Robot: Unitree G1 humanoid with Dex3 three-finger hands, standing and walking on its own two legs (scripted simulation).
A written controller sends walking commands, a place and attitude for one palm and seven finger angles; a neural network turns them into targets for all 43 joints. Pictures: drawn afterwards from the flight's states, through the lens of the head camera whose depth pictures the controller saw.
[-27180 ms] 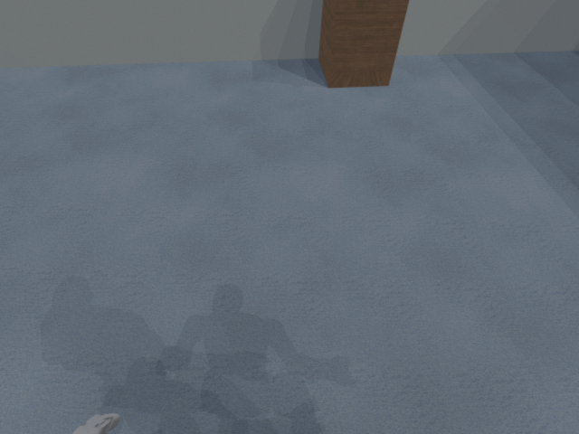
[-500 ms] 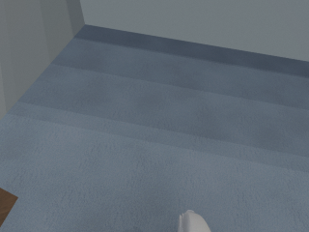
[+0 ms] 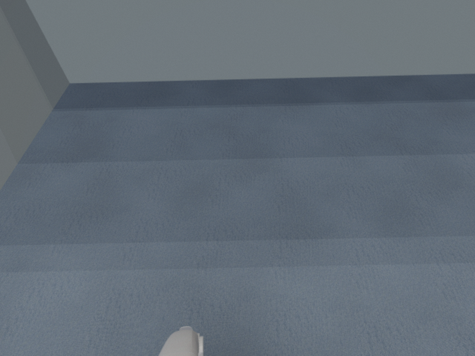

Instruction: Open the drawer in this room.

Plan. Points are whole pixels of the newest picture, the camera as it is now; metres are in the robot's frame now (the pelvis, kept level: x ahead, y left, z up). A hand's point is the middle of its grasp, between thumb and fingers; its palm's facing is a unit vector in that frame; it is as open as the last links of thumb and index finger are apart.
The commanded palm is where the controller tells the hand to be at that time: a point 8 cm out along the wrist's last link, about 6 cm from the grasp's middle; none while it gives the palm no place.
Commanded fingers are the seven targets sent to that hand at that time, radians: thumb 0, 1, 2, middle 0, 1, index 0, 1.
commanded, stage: turn to face it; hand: left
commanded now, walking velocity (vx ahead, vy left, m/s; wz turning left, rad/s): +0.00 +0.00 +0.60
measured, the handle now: out of the picture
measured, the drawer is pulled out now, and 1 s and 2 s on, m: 0.00 0.00 0.00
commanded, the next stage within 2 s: none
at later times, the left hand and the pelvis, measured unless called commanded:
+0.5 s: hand out of the picture +0.12 +0.26 -0.17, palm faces +0.27 -0.93 -0.25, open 7.4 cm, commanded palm none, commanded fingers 0.00 0.90 0.90 -0.20 -0.30 -0.20 -0.30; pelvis +0.08 +0.03 +0.00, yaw +15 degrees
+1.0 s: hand out of the picture +0.02 +0.16 -0.16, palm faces +0.56 -0.79 -0.26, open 7.4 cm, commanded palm none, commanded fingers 0.00 0.90 0.90 -0.20 -0.30 -0.20 -0.30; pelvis +0.08 -0.04 +0.00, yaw +36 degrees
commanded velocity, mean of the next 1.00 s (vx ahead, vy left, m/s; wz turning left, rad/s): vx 0.00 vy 0.00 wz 0.60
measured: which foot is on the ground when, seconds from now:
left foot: up 0.00-0.16, down 0.18-0.68, up 0.70-1.00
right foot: down 0.00-0.20, up 0.22-0.66, down 0.68-1.00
